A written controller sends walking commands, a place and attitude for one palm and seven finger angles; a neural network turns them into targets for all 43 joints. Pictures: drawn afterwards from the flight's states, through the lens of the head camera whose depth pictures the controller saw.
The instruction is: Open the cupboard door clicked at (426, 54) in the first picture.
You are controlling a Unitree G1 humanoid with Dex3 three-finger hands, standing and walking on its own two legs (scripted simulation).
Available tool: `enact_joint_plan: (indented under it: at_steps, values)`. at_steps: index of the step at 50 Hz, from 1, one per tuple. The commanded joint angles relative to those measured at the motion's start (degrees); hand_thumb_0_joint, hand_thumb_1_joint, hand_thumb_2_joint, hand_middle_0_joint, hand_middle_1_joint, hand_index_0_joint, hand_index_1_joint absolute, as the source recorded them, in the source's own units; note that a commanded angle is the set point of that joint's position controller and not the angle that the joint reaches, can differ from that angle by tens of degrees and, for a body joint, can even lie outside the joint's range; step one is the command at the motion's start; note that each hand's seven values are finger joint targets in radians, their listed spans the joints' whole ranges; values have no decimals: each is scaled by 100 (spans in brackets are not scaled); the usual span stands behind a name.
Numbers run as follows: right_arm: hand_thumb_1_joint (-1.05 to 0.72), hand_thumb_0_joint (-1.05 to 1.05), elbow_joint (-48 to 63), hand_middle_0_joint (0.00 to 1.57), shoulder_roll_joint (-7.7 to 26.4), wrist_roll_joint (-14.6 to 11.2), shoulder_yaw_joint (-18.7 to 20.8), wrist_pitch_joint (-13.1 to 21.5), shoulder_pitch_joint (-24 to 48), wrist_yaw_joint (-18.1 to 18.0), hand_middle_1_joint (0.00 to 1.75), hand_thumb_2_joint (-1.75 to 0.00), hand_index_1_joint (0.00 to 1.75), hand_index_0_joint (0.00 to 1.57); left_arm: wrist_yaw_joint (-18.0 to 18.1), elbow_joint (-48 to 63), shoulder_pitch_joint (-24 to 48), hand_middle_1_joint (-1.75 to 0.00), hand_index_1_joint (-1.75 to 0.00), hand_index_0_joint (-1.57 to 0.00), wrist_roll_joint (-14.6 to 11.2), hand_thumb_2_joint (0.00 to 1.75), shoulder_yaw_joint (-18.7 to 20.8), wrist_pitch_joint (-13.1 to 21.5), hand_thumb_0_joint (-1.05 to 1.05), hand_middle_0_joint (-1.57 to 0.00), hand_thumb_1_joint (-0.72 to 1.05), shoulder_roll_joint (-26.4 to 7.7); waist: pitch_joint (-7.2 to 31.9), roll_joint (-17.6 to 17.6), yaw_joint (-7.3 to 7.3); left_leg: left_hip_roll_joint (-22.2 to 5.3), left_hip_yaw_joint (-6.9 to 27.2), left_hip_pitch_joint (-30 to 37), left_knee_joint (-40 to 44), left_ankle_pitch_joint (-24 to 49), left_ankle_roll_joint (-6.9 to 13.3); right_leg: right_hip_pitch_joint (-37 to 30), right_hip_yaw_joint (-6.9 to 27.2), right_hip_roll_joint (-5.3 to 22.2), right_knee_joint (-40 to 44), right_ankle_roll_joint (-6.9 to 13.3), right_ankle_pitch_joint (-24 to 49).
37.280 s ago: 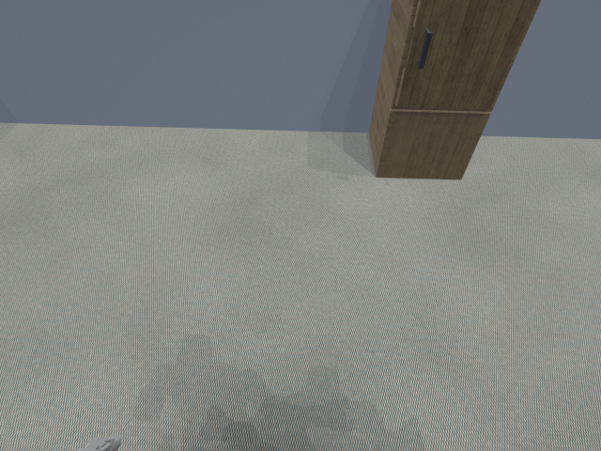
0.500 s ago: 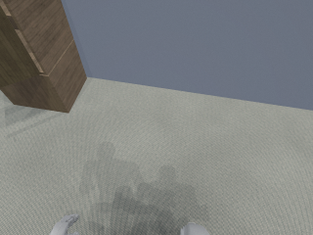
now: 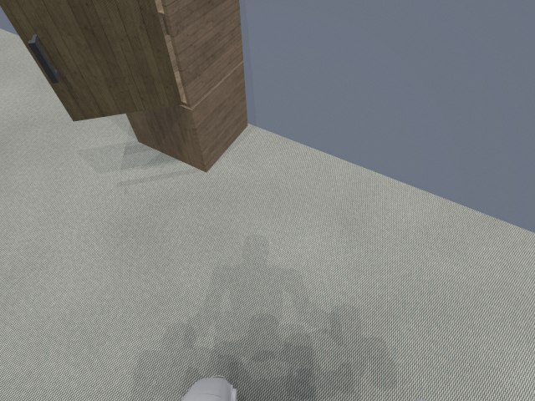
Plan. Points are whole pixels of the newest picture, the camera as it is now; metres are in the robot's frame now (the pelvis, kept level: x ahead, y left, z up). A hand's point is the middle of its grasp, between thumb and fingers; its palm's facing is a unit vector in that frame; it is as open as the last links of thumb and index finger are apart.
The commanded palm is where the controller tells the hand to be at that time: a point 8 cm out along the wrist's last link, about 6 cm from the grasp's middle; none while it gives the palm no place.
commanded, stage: turn to face it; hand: left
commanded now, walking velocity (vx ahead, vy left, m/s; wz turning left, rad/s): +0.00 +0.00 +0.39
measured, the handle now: (45, 59) +0.99 +0.75 -0.09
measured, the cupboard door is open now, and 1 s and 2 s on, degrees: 43 43 43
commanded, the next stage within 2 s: take the last steps up to it in 0.46 s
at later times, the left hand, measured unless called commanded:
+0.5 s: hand out of the picture +0.06 +0.22 -0.16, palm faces +0.17 -0.96 -0.22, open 7.4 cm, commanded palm none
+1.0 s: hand out of the picture -0.08 +0.15 -0.15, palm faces +0.43 -0.87 -0.22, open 7.3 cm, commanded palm none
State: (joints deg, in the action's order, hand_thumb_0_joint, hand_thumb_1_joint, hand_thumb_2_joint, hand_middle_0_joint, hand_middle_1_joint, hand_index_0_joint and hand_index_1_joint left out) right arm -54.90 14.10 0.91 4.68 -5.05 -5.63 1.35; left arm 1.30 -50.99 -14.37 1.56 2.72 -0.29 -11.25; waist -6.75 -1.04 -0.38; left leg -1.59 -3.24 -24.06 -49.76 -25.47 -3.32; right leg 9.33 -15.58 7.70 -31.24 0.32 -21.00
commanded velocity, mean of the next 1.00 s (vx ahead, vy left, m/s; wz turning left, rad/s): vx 0.14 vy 0.07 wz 0.24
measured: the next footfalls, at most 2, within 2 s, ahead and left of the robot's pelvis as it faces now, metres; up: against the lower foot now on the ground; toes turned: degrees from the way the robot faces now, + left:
left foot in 0.08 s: +0.05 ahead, +0.12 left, +0.00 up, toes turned +8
right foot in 0.56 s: +0.04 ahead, -0.11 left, +0.00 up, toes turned +6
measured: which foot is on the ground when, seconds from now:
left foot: up 0.00-0.06, down 0.08-0.58, up 0.60-1.00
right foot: down 0.00-0.08, up 0.10-0.54, down 0.56-1.00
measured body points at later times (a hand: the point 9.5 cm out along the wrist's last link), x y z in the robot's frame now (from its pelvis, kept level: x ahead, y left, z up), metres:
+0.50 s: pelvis +0.01 +0.01 +0.00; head +0.05 +0.02 +0.45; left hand +0.05 +0.27 -0.14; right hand +0.10 -0.21 -0.15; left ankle +0.01 +0.12 -0.74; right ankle +0.01 -0.13 -0.70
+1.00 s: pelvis +0.05 +0.02 +0.01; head +0.08 +0.02 +0.46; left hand -0.10 +0.20 -0.13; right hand +0.20 -0.19 -0.15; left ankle +0.05 +0.19 -0.67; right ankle +0.00 -0.12 -0.74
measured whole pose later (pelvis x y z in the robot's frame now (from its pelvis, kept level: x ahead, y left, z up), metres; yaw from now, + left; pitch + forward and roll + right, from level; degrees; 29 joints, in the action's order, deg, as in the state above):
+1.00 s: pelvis +0.05 +0.02 +0.01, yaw +20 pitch +0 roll +2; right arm -59.6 13.1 1.6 4.3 -3.6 -9.2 2.0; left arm 0.7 -62.4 -25.1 1.8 2.4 3.2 -7.5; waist -3.1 0.0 -2.9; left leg -4.2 -2.4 -30.5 -52.2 -14.0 -2.7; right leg 0.6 -12.4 7.3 -20.1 -2.1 -18.9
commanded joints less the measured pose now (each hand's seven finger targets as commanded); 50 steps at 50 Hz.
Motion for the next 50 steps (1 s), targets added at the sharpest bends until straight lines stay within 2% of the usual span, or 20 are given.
enact_joint_plan:
  at_steps: [1, 2, 3, 4, 5, 6, 9, 12, 18, 23, 26, 27, 28, 29, 30, 31, 33, 38, 45, 50]
  values:
    - [-90, 0, 620, 20, 237, -32, -32, 292, 117, 12, 30, -90, 30, 20, 44, 159, -303, -30, -30, -20, 23, 90, 339, 98, 0, -20, 90, -1233, 890, -1096, -49, 184, -310, 465, 1261, 336, 205, -581, 778, 1379, 150, 466, 4091]
    - [-90, 0, 568, 20, 368, -6, -4, 325, -160, -1, 30, -90, 30, 20, 18, 175, -252, -30, -30, -20, -21, 90, 348, 96, 0, -20, 90, -1278, 1033, -876, 130, 275, -357, 1132, 1940, 866, 273, -286, 568, 1248, -351, 281, 3977]
    - [-90, 0, 466, 20, 733, 24, 90, 377, -609, -9, 30, -90, 30, 20, -14, 222, -162, -30, -30, -20, -74, 90, 325, 76, 0, -20, 90, -1196, 1342, -113, 417, -226, 160, 2329, 2431, 2191, 503, 627, 332, 1017, -1333, -32, 2968]
    - [-90, 0, 413, 20, 1475, 76, 266, 413, -1083, -49, 30, -90, 30, 20, -68, 479, 4, -30, -30, -20, -118, 90, 211, 52, 0, -20, 90, -743, 1512, 1837, 662, -2040, 2590, 3081, 2685, 4602, 1450, 2299, 302, 51, -2839, -482, -1353]
    - [-90, 0, 330, 20, 1625, 17, 235, 345, -1298, -90, 30, -90, 30, 20, 5, 627, 291, -30, -30, -20, -60, 90, 156, -50, 0, -20, 90, -820, 1519, 1214, 669, -2491, 2530, 2556, 2714, 4703, 1853, 2265, 1165, -3, -3328, -367, -1950]
    - [-90, 0, 420, 20, 1430, 26, 191, 370, -1078, -177, 30, -90, 30, 20, 59, 562, 411, -30, -30, -20, -68, 90, 167, -96, 0, -20, 90, -726, 1487, 1317, 534, -2227, 2545, 2351, 2765, 4369, 1811, 2400, 1428, -14, -3570, -380, -1695]
    - [-90, 0, 605, 20, 967, 44, 9, 424, -298, -279, 30, -90, 30, 20, -55, 154, 231, -30, -30, -20, -26, 90, 210, -148, 0, -20, 90, -799, 682, 920, 143, -1417, 1620, 1393, 3105, 3419, 1376, 2286, 1581, -72, -3758, -442, -506]
    - [-90, 0, 570, 20, 856, 11, -55, 509, -301, -288, 30, -90, 30, 20, -83, -34, -83, -30, -30, -20, -26, 90, 197, -163, 0, -20, 90, -732, 919, 785, -5, -1208, 1242, 1519, 3130, 3716, 1285, 2058, 1550, -133, -3558, -488, -95]
    - [-90, 0, 371, 20, 794, 39, -29, 492, -642, -278, 30, -90, 30, 20, -67, 67, 267, -30, -30, -20, -50, 90, 129, -158, 0, -20, 90, -553, 879, 774, 120, -1196, 1397, 1632, 3087, 3650, 1370, 1828, 1416, -301, -2541, -507, -241]
    - [-90, 0, 273, 20, 757, 71, 17, 421, -649, -270, 30, -90, 30, 20, -51, 99, 350, -30, -30, -20, -89, 90, 95, -107, 0, -20, 90, -425, 876, 1142, 144, -1125, 1747, 1253, 2961, 3141, 1333, 1001, 1272, -581, -1174, -374, -419]
    - [-90, 0, 220, 20, 659, 19, 25, 415, -580, -263, 30, -90, 30, 20, -14, -87, -135, -30, -30, -20, -108, 90, 119, -13, 0, -20, 90, -485, 1064, 780, -110, -847, 1722, 905, 2498, 2944, 1060, -85, 1215, -656, 424, -307, 698]
    - [-90, 0, 211, 20, 477, -23, 7, 427, -622, -236, 30, -90, 30, 20, 25, -156, -323, -30, -30, -20, -91, 90, 152, 51, 0, -20, 90, -657, 1153, 364, -186, -564, 1509, 399, 2085, 2249, 781, -828, 1609, -228, 1080, -207, 1116]
    - [-90, 0, 244, 20, 120, -67, -55, 441, -738, -201, 30, -90, 30, 20, 69, -221, -398, -30, -30, -20, -21, 90, 209, 105, 0, -20, 90, -1038, 1196, -933, -144, 187, 672, -370, 1236, 732, 357, -1254, 2826, 974, 1371, 232, 1635]
    - [-90, 0, 331, 20, 150, -16, -36, 382, -512, -179, 30, -90, 30, 20, 50, -161, -405, -30, -30, -20, -14, 90, 205, 110, 0, -20, 90, -1208, 899, -1139, -273, 445, 498, -518, 129, -811, 232, -660, 3268, 1833, 1584, 791, 2061]
    - [-90, 0, 266, 20, 257, 58, 15, 307, -472, -185, 30, -90, 30, 20, 53, -176, -322, -30, -30, -20, -32, 90, 202, 160, 0, -20, 90, -1092, 606, -1545, -219, 260, 717, -875, -725, -818, 237, -387, 3367, 1753, 1681, 889, 2172]
    - [-90, 0, 174, 20, 345, 60, 54, 293, -521, -166, 30, -90, 30, 20, 64, -177, -217, -30, -30, -20, -42, 90, 195, 151, 0, -20, 90, -917, 497, -1326, -159, 168, 707, -1040, -1295, -442, 214, -474, 3220, 1591, 1660, 883, 1897]
    - [-90, 0, -18, 20, 206, 59, 47, 311, -587, -74, 30, -90, 30, 20, 17, -167, -96, -30, -30, -20, -59, 90, 170, 223, 0, -20, 90, -691, 234, -678, -58, 12, 636, -1260, -1774, 399, 141, -466, 2383, 1164, 1678, 643, 1517]
    - [-90, 0, -76, 20, 71, 87, 51, 299, -454, 24, 30, -90, 30, 20, 11, -415, -619, -30, -30, -20, -49, 90, 183, 359, 0, -20, 90, -547, 127, -668, -184, -198, 504, -1627, -1682, 1132, 24, -713, 1980, 1181, 2023, 462, 836]
    - [-90, 0, 115, 20, -29, 55, -55, 348, 166, 95, 30, -90, 30, 20, -1, -873, -1332, -30, -30, -20, -1, 90, 144, 465, 0, -20, 90, -532, -8, -823, -350, -303, 213, -1857, -832, 1218, 35, -1126, 1534, 1324, 1978, 526, 1904]
    - [-90, 0, 311, 20, -148, 15, -183, 434, 619, 166, 30, -90, 30, 20, -2, -1091, -1428, -30, -30, -20, 34, 90, 123, 442, 0, -20, 90, -636, -149, -1126, -361, -129, -222, -951, 631, 1112, 198, -771, 1092, 1311, 1763, 462, 2447]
